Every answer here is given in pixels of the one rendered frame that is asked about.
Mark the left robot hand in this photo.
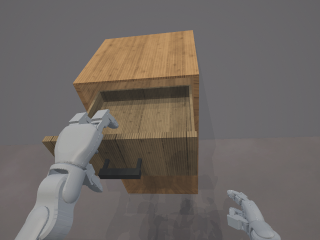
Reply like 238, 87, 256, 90
54, 109, 119, 193

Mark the drawer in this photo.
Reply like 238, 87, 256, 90
42, 84, 198, 176

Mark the robot right forearm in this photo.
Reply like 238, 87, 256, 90
248, 220, 281, 240

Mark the handle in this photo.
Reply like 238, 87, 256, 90
98, 158, 142, 179

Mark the robot left forearm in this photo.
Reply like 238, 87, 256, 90
14, 163, 86, 240

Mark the right robot hand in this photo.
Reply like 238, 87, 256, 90
227, 190, 265, 236

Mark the cabinet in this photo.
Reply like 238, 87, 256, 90
73, 30, 199, 194

